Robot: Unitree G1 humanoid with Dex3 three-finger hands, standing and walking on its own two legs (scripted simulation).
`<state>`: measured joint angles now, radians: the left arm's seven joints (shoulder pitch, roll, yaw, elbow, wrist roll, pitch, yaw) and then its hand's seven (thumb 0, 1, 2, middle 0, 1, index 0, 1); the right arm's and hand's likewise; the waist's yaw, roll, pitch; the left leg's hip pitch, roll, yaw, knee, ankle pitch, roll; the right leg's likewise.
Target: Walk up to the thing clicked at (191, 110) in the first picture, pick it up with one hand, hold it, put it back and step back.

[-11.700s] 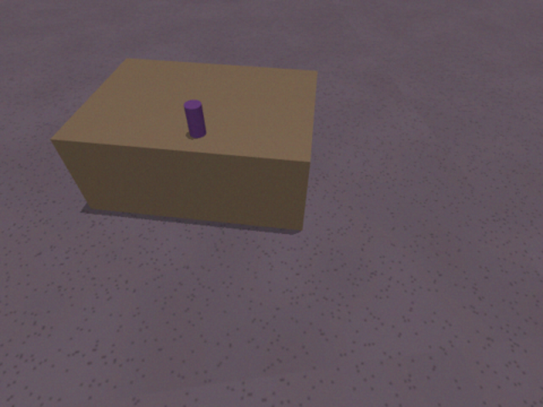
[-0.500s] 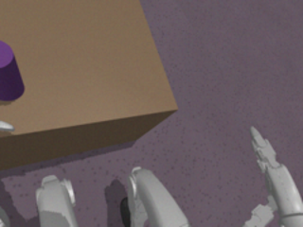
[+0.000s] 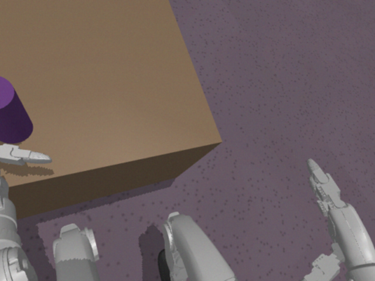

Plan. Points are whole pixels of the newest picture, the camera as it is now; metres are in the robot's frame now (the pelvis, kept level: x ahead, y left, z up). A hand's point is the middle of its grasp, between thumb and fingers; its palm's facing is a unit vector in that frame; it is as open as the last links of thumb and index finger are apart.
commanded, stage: close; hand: left
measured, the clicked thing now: (2, 112) +0.50 +0.24 -0.07
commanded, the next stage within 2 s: settle in 0.82 s
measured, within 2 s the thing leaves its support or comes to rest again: leaves its support in 1.36 s
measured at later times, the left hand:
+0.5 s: hand (8, 112) +0.50 +0.23 -0.07, palm faces +0.23 -0.97 +0.01, open 13.7 cm
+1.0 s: hand (11, 111) +0.50 +0.23 -0.07, palm faces +0.22 -0.97 +0.00, open 9.6 cm
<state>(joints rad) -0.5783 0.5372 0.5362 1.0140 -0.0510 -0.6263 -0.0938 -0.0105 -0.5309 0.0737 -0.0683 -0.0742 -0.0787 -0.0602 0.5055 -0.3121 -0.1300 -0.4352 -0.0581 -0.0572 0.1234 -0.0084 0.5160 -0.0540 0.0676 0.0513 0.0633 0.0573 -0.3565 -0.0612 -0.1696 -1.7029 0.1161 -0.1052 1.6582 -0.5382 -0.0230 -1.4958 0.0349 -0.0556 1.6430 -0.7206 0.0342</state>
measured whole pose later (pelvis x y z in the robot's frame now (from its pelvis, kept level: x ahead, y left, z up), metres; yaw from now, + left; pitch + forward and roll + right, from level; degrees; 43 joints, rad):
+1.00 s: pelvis +0.00 +0.01 +0.00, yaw +0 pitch +33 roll -8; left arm -0.70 0.60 0.51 1.18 0.03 -0.69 -0.01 0.00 -0.38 1.01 -0.79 -0.95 -0.84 -0.96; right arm 0.48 -0.32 -0.10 -0.52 -0.07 -0.02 0.15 -0.01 0.49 -0.06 0.07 0.05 0.06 0.06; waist -0.40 -0.06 -0.16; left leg -1.70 0.11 -0.11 1.64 -0.53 -0.01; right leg -1.48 0.03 -0.06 1.61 -0.71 0.05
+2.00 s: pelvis +0.01 +0.01 +0.04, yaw +1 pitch +30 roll -7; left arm -0.66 0.53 0.46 1.11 -0.01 -0.58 -0.02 0.00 -0.47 1.27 -0.71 -1.12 -0.76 -1.14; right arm 0.42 -0.29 -0.07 -0.31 -0.07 0.03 0.10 -0.01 0.51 -0.06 0.06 0.05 0.06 0.06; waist -0.34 -0.04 -0.17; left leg -1.52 0.11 -0.08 1.50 -0.52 -0.01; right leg -1.32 0.03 -0.04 1.47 -0.67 0.05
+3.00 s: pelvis +0.02 +0.01 +0.12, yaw +4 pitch +18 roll -3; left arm -0.30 0.26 0.24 0.69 -0.10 -0.45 -0.01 0.01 -0.43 1.23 -0.72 -1.09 -0.76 -1.11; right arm 0.45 -0.24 -0.08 -0.12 -0.03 0.10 0.03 -0.01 0.52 -0.06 0.06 0.05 0.06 0.06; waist -0.14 -0.01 -0.14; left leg -1.05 0.09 -0.01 1.17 -0.43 -0.01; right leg -0.88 0.00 0.00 1.15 -0.58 0.05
